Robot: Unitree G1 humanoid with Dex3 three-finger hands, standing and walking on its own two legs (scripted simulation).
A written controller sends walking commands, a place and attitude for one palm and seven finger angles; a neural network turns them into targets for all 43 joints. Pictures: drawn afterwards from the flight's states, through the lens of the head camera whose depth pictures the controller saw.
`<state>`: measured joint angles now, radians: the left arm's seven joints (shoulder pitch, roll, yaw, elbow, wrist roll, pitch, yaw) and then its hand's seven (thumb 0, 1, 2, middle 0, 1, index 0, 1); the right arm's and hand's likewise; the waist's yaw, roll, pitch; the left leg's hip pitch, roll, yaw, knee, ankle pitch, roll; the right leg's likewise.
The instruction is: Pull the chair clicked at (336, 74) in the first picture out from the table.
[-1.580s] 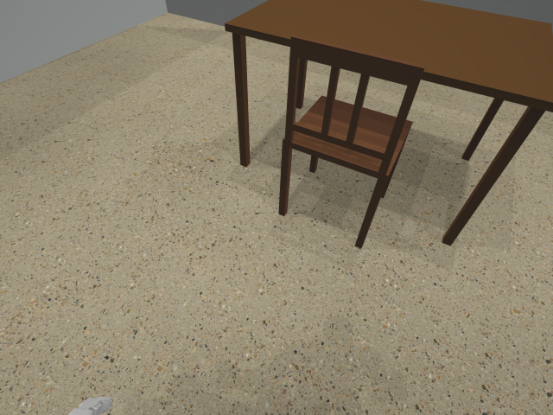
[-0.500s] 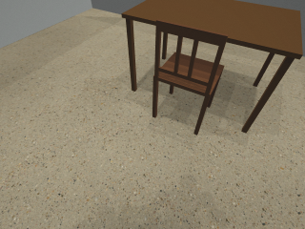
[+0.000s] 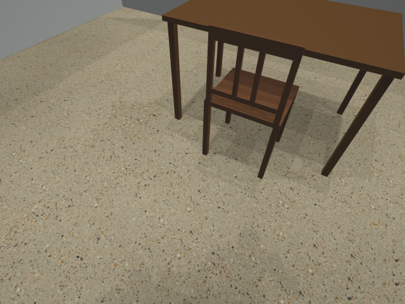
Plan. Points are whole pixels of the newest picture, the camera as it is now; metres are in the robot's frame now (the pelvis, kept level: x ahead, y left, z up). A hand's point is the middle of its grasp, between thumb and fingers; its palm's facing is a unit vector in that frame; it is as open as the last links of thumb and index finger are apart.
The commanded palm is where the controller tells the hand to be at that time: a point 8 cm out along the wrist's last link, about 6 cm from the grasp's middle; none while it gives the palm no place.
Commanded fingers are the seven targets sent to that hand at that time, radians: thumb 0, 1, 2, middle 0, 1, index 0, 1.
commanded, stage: walk to a spot facing it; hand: left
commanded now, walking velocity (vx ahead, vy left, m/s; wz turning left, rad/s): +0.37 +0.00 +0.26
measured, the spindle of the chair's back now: (237, 72) +1.10 -0.10 -0.12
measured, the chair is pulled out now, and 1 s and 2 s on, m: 0.00 0.00 0.00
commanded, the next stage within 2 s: turn to face it in 0.66 s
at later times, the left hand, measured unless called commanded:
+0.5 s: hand out of the picture +0.13 +0.22 -0.18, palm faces +0.05 -0.99 -0.15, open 7.4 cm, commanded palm none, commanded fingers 0.00 0.90 0.90 -0.20 -0.30 -0.20 -0.30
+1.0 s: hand (138, 227) +0.34 +0.20 -0.18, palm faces +0.09 -0.97 -0.22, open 7.2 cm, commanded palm none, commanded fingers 0.00 0.90 0.90 -0.20 -0.30 -0.20 -0.30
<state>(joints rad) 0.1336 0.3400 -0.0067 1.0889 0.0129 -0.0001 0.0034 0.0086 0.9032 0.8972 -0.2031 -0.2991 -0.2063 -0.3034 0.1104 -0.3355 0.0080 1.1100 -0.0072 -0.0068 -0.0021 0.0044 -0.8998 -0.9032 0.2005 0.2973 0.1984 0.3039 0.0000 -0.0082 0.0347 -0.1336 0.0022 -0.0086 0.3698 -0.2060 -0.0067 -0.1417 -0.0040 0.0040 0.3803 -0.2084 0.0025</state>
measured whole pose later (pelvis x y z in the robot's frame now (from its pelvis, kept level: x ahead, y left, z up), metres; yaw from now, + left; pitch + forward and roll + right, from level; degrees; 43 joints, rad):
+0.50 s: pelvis +0.13 +0.04 +0.00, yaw +4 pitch +0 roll -1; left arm 0.26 0.20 0.04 1.07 0.03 0.00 -0.02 0.01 0.91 0.90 -0.20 -0.30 -0.20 -0.30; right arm 0.49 -0.10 0.00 1.16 -0.01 -0.07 -0.03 0.00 -0.90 -0.90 0.20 0.30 0.20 0.30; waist -0.03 -0.04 0.05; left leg 0.03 -0.02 0.04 0.31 -0.33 0.05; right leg -0.56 -0.09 -0.07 1.04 -0.28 0.02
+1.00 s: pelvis +0.33 +0.01 -0.01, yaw +2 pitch +0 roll -1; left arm 0.26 0.18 0.05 1.06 0.02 -0.03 0.02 -0.01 0.94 0.90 -0.20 -0.30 -0.20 -0.30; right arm 0.14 -0.17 -0.04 1.00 -0.02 -0.03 -0.03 0.00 -0.91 -0.90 0.19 0.30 0.19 0.30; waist 0.01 0.01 0.05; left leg -0.48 0.11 0.06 0.85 -0.31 -0.04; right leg -0.26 0.02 -0.12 0.48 -0.22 -0.06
